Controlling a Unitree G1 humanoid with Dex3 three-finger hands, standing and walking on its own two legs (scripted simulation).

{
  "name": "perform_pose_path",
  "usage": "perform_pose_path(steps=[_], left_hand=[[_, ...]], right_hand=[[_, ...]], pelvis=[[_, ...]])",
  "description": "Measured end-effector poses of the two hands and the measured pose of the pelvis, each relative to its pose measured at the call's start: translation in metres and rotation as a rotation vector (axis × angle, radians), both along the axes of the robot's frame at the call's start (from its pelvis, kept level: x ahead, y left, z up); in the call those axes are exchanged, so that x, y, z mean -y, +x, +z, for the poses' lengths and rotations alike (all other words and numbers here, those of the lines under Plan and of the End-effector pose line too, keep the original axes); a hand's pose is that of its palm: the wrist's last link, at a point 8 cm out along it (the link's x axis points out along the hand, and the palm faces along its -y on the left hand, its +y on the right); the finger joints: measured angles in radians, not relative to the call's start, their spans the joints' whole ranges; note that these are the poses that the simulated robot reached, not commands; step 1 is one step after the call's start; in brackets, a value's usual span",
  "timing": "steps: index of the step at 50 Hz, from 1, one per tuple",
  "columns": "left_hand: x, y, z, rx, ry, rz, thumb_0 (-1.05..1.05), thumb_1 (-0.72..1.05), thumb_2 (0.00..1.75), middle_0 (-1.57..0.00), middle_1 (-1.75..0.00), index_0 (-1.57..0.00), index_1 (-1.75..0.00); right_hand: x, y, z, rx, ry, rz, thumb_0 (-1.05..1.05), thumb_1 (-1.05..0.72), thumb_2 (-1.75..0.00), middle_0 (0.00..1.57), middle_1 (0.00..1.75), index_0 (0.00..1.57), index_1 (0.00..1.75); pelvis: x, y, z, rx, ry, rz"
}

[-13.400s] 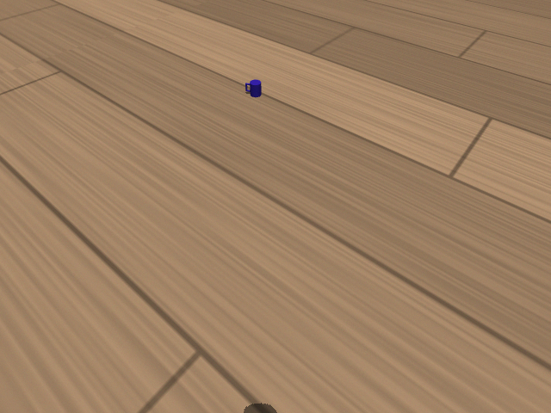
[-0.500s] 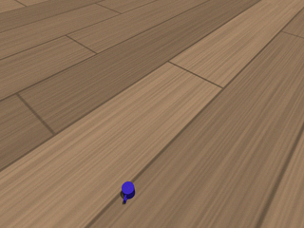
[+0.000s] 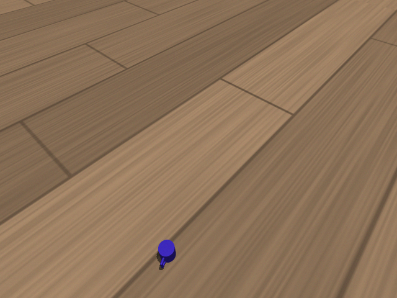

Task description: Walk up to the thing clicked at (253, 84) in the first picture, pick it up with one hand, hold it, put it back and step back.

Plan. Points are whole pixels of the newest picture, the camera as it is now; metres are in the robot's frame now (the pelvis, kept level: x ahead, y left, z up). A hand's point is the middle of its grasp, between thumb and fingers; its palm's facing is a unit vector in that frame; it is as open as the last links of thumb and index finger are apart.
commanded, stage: stand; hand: left
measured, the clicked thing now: (165, 254) +0.44 +0.16 -0.74
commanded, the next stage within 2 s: walk up in 1.04 s
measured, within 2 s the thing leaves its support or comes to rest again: neither
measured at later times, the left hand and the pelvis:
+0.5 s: hand out of the picture +0.08 +0.25 -0.15, palm faces -0.03 -0.94 -0.35, open 7.3 cm; pelvis +0.00 -0.01 +0.00, yaw +0 degrees
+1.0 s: hand out of the picture +0.08 +0.24 -0.15, palm faces -0.04 -0.94 -0.35, open 7.3 cm; pelvis +0.00 -0.01 +0.00, yaw +0 degrees
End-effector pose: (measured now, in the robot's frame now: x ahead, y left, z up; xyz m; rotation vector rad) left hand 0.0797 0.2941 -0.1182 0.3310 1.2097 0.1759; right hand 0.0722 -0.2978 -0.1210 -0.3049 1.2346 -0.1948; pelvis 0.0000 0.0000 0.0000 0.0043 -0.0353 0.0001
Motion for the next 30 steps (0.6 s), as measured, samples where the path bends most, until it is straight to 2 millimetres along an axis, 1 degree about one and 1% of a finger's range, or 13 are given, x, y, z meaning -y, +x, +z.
perform_pose_path(steps=[18, 30], left_hand=[[0.005, 0.002, 0.002, 0.006, 0.006, 0.005, 0.00, 0.91, 0.90, -0.20, -0.29, -0.21, -0.30], [0.005, -0.006, 0.002, -0.002, 0.008, 0.011, 0.00, 0.91, 0.90, -0.20, -0.29, -0.21, -0.30]], right_hand=[[0.004, -0.002, -0.002, -0.001, 0.004, -0.004, 0.01, -0.90, -0.90, 0.20, 0.29, 0.21, 0.30], [0.006, -0.013, -0.002, -0.016, 0.004, -0.003, 0.01, -0.90, -0.90, 0.21, 0.29, 0.21, 0.30]], pelvis=[[0.005, 0.002, 0.000, 0.006, -0.002, -0.001], [0.007, -0.002, 0.000, 0.006, -0.001, 0.000]])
